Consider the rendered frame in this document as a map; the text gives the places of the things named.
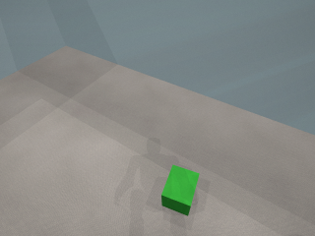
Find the carton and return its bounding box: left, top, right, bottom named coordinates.
left=161, top=165, right=200, bottom=216

